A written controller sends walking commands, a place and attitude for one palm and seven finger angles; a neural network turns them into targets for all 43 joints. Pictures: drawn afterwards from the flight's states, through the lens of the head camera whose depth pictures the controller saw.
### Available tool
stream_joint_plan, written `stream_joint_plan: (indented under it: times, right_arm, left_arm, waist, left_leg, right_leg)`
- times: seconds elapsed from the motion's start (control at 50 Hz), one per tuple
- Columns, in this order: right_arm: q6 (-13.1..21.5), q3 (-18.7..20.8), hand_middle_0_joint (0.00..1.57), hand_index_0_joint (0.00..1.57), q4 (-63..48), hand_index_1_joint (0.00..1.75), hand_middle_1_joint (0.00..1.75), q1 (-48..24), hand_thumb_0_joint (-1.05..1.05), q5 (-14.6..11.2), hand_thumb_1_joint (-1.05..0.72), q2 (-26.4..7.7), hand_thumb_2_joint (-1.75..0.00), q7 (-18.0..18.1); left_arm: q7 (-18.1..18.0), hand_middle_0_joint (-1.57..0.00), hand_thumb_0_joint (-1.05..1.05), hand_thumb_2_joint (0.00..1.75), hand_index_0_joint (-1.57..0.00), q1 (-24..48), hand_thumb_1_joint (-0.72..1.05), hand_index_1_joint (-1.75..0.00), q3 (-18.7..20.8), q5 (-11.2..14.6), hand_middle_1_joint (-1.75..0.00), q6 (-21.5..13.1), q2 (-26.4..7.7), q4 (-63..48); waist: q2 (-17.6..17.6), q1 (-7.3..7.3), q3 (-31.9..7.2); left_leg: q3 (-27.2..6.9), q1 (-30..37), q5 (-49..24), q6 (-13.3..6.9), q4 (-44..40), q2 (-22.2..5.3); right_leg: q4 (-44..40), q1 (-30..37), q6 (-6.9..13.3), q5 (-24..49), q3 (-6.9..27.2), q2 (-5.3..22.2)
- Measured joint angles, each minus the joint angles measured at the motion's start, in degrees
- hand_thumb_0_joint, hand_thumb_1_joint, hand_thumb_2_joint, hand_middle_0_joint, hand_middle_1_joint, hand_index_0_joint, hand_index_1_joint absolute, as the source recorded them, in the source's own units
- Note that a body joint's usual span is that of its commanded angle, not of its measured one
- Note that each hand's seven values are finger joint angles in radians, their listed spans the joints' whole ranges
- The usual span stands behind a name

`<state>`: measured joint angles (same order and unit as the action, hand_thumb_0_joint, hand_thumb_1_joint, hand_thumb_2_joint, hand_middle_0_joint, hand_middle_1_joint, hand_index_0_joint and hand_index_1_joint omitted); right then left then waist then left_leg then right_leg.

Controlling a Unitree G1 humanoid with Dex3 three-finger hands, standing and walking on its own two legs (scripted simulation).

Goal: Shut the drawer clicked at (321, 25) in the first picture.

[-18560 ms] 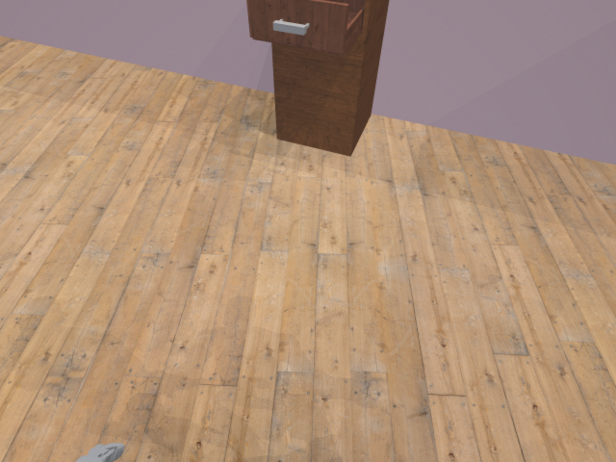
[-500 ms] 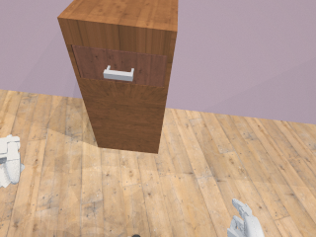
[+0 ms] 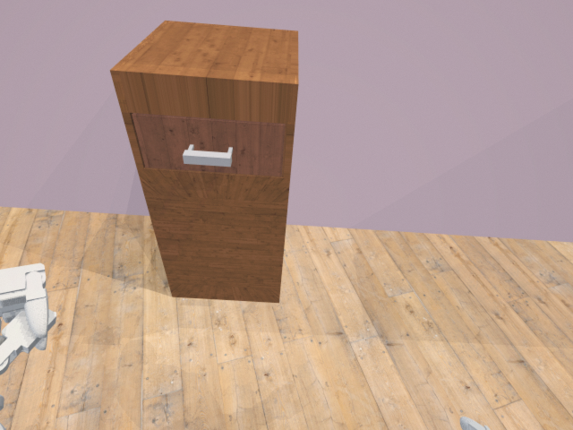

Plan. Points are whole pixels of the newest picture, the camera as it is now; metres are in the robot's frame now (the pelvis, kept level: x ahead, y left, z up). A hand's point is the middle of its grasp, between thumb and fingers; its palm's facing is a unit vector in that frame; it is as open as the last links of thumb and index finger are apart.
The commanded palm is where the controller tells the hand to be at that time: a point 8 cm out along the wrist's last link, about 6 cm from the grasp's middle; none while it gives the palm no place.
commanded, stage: stop stepping back and stand still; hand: left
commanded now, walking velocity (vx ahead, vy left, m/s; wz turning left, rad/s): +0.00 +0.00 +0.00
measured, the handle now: (209, 153) +0.78 +0.24 -0.03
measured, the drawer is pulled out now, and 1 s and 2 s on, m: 0.00 0.00 0.00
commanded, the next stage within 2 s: let the arm hang, fingers relaxed in 0.44 s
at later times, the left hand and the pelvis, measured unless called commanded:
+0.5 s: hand (43, 311) +0.18 +0.26 +0.18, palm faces +0.37 -0.83 -0.43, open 3.2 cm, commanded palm +0.12 +0.30 +0.19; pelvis -0.01 +0.02 +0.02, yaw +1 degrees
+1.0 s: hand out of the picture -0.07 +0.18 -0.17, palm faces +0.09 -0.98 -0.19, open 4.0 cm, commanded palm none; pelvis +0.00 +0.00 +0.01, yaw +3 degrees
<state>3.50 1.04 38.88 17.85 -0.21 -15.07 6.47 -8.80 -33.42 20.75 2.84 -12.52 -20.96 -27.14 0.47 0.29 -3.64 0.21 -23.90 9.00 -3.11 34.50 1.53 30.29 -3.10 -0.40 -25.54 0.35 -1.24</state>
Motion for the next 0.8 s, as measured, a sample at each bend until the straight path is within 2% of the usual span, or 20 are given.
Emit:
stream_joint_plan:
  times: [0.04,0.08,0.12,0.16,0.2,0.24,0.3,0.36,0.42,0.46,0.5,0.54,0.56,0.58,0.62,0.66,0.7,0.74,0.8]
  right_arm:
    - [1.31,-0.54,0.20,0.19,-0.61,0.30,0.30,-1.33,0.01,0.31,-0.91,1.32,-0.90,-0.30]
    - [2.70,-1.26,0.20,0.19,-2.13,0.30,0.30,-2.57,0.01,0.68,-0.91,2.99,-0.90,-1.03]
    - [3.54,-1.98,0.20,0.19,-4.19,0.30,0.30,-3.23,0.01,0.84,-0.91,4.26,-0.90,-2.05]
    - [3.55,-2.49,0.20,0.20,-5.62,0.30,0.30,-3.56,0.01,0.82,-0.90,4.92,-0.90,-3.06]
    - [2.75,-2.65,0.20,0.20,-5.68,0.30,0.30,-3.64,0.01,0.74,-0.90,5.07,-0.90,-3.56]
    - [1.95,-2.50,0.21,0.20,-4.74,0.30,0.30,-3.25,0.01,0.37,-0.90,4.69,-0.90,-3.37]
    - [1.67,-2.29,0.21,0.20,-2.27,0.30,0.30,-3.59,0.01,-0.05,-0.90,4.38,-0.90,-2.07]
    - [2.34,-2.79,0.21,0.20,-1.52,0.30,0.30,-4.73,0.01,0.35,-0.90,4.82,-0.90,-1.20]
    - [3.36,-3.54,0.21,0.20,-2.80,0.30,0.30,-5.46,0.01,0.71,-0.90,5.56,-0.90,-1.44]
    - [3.57,-3.83,0.21,0.20,-4.16,0.30,0.30,-5.56,0.01,0.84,-0.90,5.55,-0.90,-1.95]
    - [3.19,-3.76,0.21,0.20,-4.92,0.30,0.30,-5.52,0.01,0.87,-0.90,5.27,-0.90,-2.52]
    - [2.41,-3.34,0.21,0.20,-5.08,0.30,0.30,-5.38,0.01,0.66,-0.90,4.72,-0.90,-2.89]
    - [3.61,-2.56,0.21,0.20,-3.62,0.30,0.30,-5.55,0.01,0.44,-0.90,3.97,-0.90,-3.90]
    - [4.13,-1.74,0.21,0.20,-1.55,0.30,0.30,-6.04,0.01,0.30,-0.90,2.71,-0.90,-5.06]
    - [2.36,-0.87,0.21,0.20,2.58,0.30,0.30,-7.43,0.00,0.25,-0.90,0.06,-0.90,-6.29]
    - [-0.02,-0.82,0.21,0.20,5.56,0.30,0.30,-8.67,0.00,0.61,-0.90,-1.43,-0.90,-6.37]
    - [-1.53,-1.10,0.21,0.20,7.08,0.30,0.30,-9.26,0.01,1.15,-0.90,-1.64,-0.90,-6.24]
    - [-2.40,-1.30,0.20,0.20,7.98,0.30,0.30,-9.14,0.01,1.61,-0.90,-1.23,-0.90,-6.10]
    - [-3.63,-1.13,0.20,0.20,10.34,0.30,0.30,-7.44,0.00,1.77,-0.91,-0.56,-0.90,-5.85]
  left_arm:
    - [-0.23,-1.41,0.01,0.90,-1.41,2.20,0.89,-1.60,0.30,-0.33,-1.60,0.63,0.49,0.26]
    - [-0.09,-1.40,0.01,0.90,-1.41,2.66,0.89,-1.60,0.61,-0.44,-1.60,0.85,-0.24,-1.62]
    - [0.47,-1.40,0.01,0.90,-1.41,0.89,0.89,-1.60,0.77,-0.41,-1.60,0.43,-1.59,-4.99]
    - [1.14,-1.40,0.01,0.90,-1.41,-2.63,0.89,-1.60,1.02,0.01,-1.60,-0.59,-3.16,-8.36]
    - [1.42,-1.40,0.01,0.90,-1.41,-6.51,0.89,-1.60,1.35,0.74,-1.60,-1.44,-4.14,-10.47]
    - [1.25,-1.40,0.01,0.90,-1.41,-8.48,0.89,-1.60,1.21,0.82,-1.60,-1.50,-3.81,-10.48]
    - [0.76,-1.40,0.01,0.90,-1.41,-5.46,0.88,-1.60,0.41,0.45,-1.60,-0.39,-2.11,-6.39]
    - [0.07,-1.40,0.01,0.90,-1.41,-0.99,0.88,-1.60,0.15,0.10,-1.60,1.75,-0.17,-1.85]
    - [-0.43,-1.40,0.01,0.90,-1.41,0.88,0.89,-1.60,-0.13,-0.45,-1.60,2.90,0.37,-2.16]
    - [-0.20,-1.40,0.01,0.90,-1.41,-0.04,0.89,-1.60,-0.74,-0.77,-1.60,2.75,0.30,-3.99]
    - [0.34,-1.40,0.01,0.90,-1.41,-2.24,0.89,-1.60,-1.26,-0.66,-1.60,2.05,-0.11,-5.74]
    - [0.69,-1.40,0.01,0.90,-1.41,-4.53,0.89,-1.60,-1.45,-0.32,-1.60,1.28,-0.44,-6.96]
    - [1.52,-1.40,0.01,0.90,-1.41,-3.53,0.89,-1.60,-2.63,-0.94,-1.60,-0.13,-0.91,-4.10]
    - [2.99,-1.40,0.00,0.90,-1.41,-0.53,0.89,-1.60,-4.86,-2.01,-1.60,0.19,-1.36,1.50]
    - [5.45,-1.39,0.00,0.90,-1.40,6.85,0.89,-1.59,-9.65,-3.64,-1.59,4.69,-0.88,16.59]
    - [6.51,-1.36,0.00,0.90,-1.37,13.05,0.89,-1.56,-12.64,-4.39,-1.56,10.03,1.15,33.08]
    - [6.89,-1.31,0.00,0.90,-1.32,16.71,0.90,-1.52,-14.37,-4.65,-1.52,14.00,3.17,47.62]
    - [7.28,-1.26,0.00,0.90,-1.26,17.90,0.90,-1.47,-16.26,-4.66,-1.46,16.08,4.95,59.03]
    - [8.06,-1.16,0.01,0.90,-1.16,16.91,0.91,-1.37,-19.42,-4.68,-1.36,16.63,8.44,71.40]
  waist:
    - [1.20,0.23,1.42]
    - [1.80,0.94,2.71]
    - [1.44,2.13,3.41]
    - [0.55,2.60,3.37]
    - [-0.43,1.88,2.63]
    - [-1.57,0.70,1.50]
    - [-1.16,-0.82,1.87]
    - [0.16,-1.89,2.78]
    - [1.05,-1.49,3.65]
    - [0.62,-0.42,3.70]
    - [-0.38,0.27,3.19]
    - [-1.32,0.16,2.50]
    - [-2.04,-0.41,2.11]
    - [-2.96,-1.18,1.83]
    - [-4.26,-1.89,1.29]
    - [-3.82,-1.56,1.27]
    - [-1.92,-0.79,1.96]
    - [0.16,0.08,2.97]
    - [1.05,0.77,4.31]
  left_leg:
    - [0.77,0.68,-2.23,-0.18,-3.59,0.53]
    - [0.75,1.09,-4.73,0.32,-7.71,0.73]
    - [0.04,0.74,-5.55,0.92,-10.06,0.81]
    - [-0.41,-0.90,-2.71,1.84,-8.43,0.60]
    - [-0.74,-2.59,1.25,3.04,-3.60,0.16]
    - [-1.16,-1.38,1.87,3.14,-1.30,-0.59]
    - [-0.03,0.88,-0.76,-0.27,-2.53,0.62]
    - [1.29,3.41,-1.97,-1.25,-7.05,2.03]
    - [1.17,5.22,-4.99,-0.87,-11.96,2.75]
    - [0.34,5.13,-5.53,-0.34,-12.68,2.78]
    - [-0.38,4.05,-4.12,0.41,-11.06,2.14]
    - [-0.66,2.39,-1.23,1.47,-7.69,1.16]
    - [-0.71,1.20,-3.08,1.68,-5.13,0.67]
    - [-0.78,0.31,-2.59,1.25,-2.88,0.59]
    - [-0.93,-0.67,1.11,-0.52,0.39,1.24]
    - [-0.49,-1.11,2.90,-1.71,2.02,2.42]
    - [0.55,-0.82,2.53,-2.03,1.80,3.56]
    - [1.42,0.01,1.68,-1.81,0.24,4.24]
    - [0.66,1.52,0.00,-0.98,-2.68,3.66]
  right_leg:
    - [1.74,-2.26,0.68,-0.86,1.03,0.02]
    - [1.27,-4.30,1.46,-1.69,0.59,-0.82]
    - [-1.85,-4.62,2.30,1.39,0.20,-1.53]
    - [-4.35,-4.61,2.34,6.09,-0.74,-1.48]
    - [-4.50,-4.68,2.04,6.72,-0.62,-1.88]
    - [-3.75,-4.36,1.45,5.48,-0.15,-2.38]
    - [-2.08,-3.29,0.24,3.65,0.23,-0.93]
    - [1.14,-5.02,0.24,1.88,1.54,-0.09]
    - [-1.00,-6.03,0.95,2.22,0.79,-0.50]
    - [-3.99,-5.25,1.82,6.99,0.09,-0.76]
    - [-6.27,-4.45,2.16,9.04,-0.71,-1.42]
    - [-7.29,-4.10,2.42,8.85,-0.90,-2.40]
    - [-6.32,-4.69,2.40,8.28,-0.97,-2.78]
    - [-4.19,-5.59,2.27,7.17,-1.11,-2.94]
    - [0.80,-7.35,1.85,4.26,-1.54,-2.52]
    - [5.31,-9.01,1.37,1.76,-1.50,-1.31]
    - [8.63,-10.32,1.54,0.11,-0.78,0.01]
    - [10.11,-10.98,1.61,-0.37,0.13,0.82]
    - [6.86,-9.34,2.18,1.33,-0.37,0.17]
